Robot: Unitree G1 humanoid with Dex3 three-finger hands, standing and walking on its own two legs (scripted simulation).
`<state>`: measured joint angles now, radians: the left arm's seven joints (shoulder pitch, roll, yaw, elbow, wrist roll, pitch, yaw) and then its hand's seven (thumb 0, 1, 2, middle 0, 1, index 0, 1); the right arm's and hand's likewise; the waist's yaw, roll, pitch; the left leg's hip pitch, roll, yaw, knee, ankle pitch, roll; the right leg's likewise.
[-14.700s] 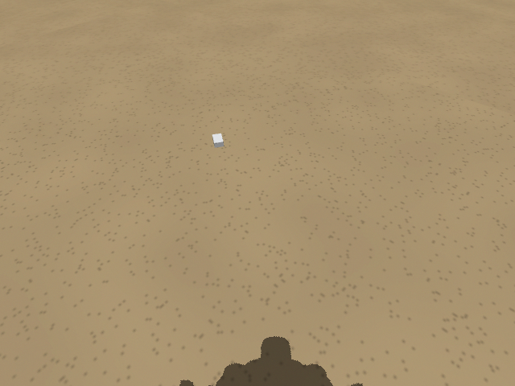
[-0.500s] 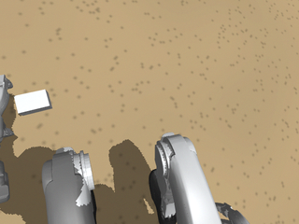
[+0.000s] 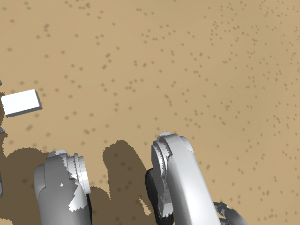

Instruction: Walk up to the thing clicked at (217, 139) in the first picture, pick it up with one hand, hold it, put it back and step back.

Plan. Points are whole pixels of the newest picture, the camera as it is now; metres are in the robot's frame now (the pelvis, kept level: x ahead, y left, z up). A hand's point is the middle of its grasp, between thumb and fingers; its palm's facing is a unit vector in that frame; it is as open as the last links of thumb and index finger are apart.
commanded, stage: rise first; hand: left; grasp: from above
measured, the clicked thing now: (22, 103) +0.48 +0.32 -0.30
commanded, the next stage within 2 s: approach in 1.02 s
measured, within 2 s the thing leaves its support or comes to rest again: neither
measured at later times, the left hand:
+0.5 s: hand out of the picture +0.44 +0.36 -0.19, palm faces -0.43 -0.15 -0.89, open 13.4 cm
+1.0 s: hand out of the picture +0.44 +0.36 -0.17, palm faces -0.43 -0.14 -0.89, open 13.3 cm
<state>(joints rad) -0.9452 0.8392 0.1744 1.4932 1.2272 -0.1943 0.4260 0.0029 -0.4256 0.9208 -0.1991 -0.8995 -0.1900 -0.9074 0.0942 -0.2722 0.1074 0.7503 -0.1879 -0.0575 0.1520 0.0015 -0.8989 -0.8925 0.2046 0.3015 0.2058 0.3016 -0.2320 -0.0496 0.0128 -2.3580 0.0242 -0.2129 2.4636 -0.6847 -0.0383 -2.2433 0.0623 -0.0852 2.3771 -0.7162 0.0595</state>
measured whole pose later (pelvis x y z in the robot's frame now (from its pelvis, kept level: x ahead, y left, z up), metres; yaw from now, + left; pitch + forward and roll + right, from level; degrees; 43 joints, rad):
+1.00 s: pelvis +0.00 +0.00 +0.00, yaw +0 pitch +32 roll -10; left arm -0.98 0.88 0.14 1.50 1.22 -0.18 0.39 0.00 -0.39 0.89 -0.23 -0.89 -0.22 -0.90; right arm 0.10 -0.28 0.14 0.72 -0.18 -0.06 0.17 0.00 -0.90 -0.89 0.20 0.30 0.21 0.30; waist -0.25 -0.05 0.02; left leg -2.36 0.02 -0.22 2.46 -0.67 -0.03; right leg -2.23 0.06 -0.09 2.36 -0.70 0.06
